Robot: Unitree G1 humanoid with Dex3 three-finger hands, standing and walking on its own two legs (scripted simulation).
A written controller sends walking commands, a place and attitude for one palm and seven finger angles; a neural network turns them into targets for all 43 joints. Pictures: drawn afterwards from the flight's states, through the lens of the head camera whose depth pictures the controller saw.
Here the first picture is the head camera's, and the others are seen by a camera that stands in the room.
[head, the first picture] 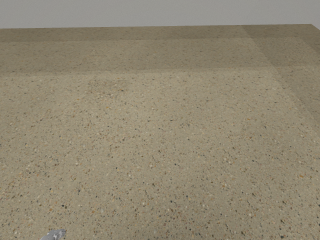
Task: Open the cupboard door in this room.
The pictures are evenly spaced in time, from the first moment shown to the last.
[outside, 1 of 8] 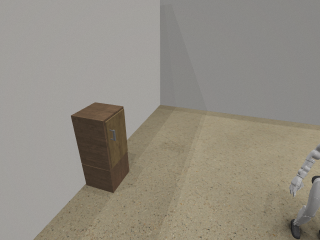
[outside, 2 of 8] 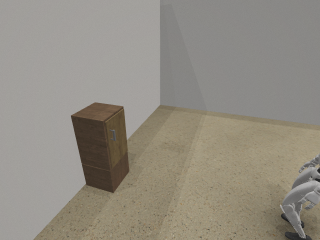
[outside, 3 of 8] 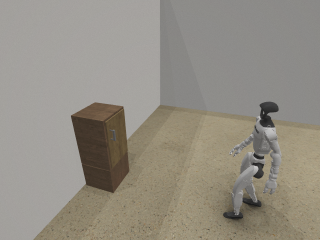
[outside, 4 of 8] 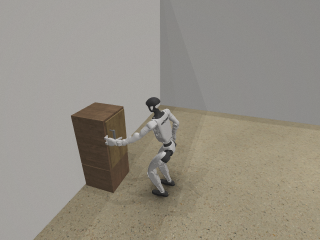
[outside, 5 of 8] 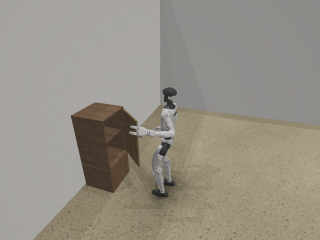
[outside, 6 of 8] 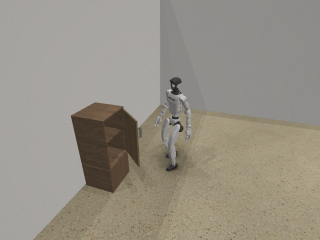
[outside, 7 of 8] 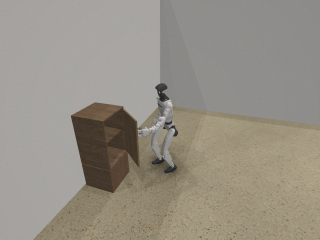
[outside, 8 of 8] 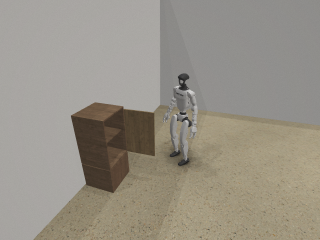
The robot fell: no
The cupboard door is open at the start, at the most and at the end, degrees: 0 94 93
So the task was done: yes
